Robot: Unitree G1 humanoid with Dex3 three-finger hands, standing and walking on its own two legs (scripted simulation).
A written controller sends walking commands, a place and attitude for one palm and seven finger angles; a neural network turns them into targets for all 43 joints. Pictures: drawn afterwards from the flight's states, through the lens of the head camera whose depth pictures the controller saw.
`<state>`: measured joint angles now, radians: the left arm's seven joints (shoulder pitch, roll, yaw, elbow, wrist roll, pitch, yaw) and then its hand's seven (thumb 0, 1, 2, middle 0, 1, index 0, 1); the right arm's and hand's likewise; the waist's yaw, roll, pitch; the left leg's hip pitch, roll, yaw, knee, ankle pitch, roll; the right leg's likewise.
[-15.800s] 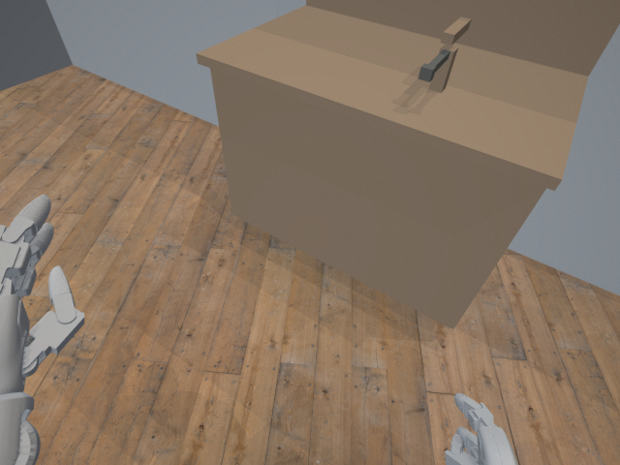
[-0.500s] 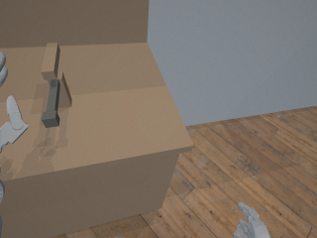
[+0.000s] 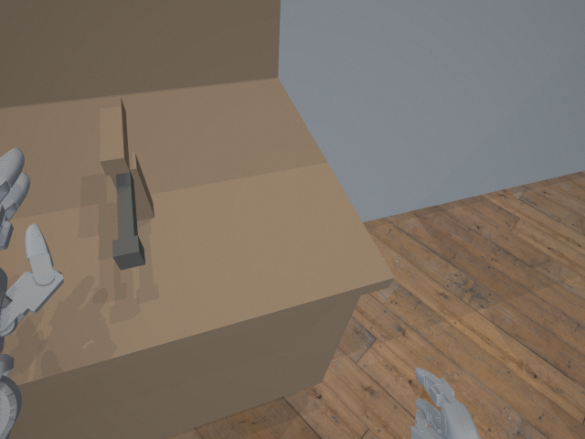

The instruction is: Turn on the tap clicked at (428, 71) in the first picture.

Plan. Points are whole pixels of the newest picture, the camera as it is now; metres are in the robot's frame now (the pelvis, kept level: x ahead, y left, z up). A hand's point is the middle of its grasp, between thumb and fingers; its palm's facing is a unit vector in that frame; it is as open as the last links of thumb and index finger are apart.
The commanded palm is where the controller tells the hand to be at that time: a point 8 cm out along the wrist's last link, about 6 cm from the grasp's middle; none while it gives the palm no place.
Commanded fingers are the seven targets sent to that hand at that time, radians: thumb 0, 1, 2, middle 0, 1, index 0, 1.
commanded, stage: come to a stop and stand still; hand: left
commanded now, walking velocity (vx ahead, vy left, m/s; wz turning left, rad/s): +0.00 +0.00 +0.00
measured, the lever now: (129, 252) +0.29 +0.23 +0.11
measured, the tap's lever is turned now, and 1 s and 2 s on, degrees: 0 0 0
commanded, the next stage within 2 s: look again from close up in 0.64 s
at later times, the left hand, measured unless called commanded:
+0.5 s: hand (96, 271) +0.23 +0.23 +0.16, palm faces +0.40 -0.84 -0.37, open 7.4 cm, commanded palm +0.18 +0.26 +0.18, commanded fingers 0.00 0.90 0.90 -0.20 -0.30 -0.20 -0.30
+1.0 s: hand (115, 271) +0.24 +0.22 +0.15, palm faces +0.40 -0.84 -0.36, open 7.4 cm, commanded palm +0.18 +0.25 +0.18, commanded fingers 0.00 0.90 0.90 -0.20 -0.30 -0.20 -0.30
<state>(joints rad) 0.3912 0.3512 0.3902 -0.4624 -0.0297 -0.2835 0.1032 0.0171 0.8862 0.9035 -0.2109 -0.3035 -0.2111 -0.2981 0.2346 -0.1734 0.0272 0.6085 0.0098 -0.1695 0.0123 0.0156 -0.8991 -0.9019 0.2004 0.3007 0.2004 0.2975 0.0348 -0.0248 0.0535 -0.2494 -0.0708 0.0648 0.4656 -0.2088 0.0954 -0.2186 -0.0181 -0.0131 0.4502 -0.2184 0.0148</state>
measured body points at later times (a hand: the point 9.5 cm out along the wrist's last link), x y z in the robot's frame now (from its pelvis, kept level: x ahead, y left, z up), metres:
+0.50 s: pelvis +0.02 -0.02 +0.00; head +0.04 -0.01 +0.45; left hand +0.21 +0.27 +0.18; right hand +0.20 -0.24 -0.07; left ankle +0.03 +0.04 -0.74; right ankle +0.01 -0.14 -0.74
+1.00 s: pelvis +0.03 -0.03 +0.00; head +0.05 -0.02 +0.45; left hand +0.21 +0.26 +0.17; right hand +0.21 -0.26 -0.07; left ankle +0.03 +0.04 -0.74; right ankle +0.01 -0.14 -0.74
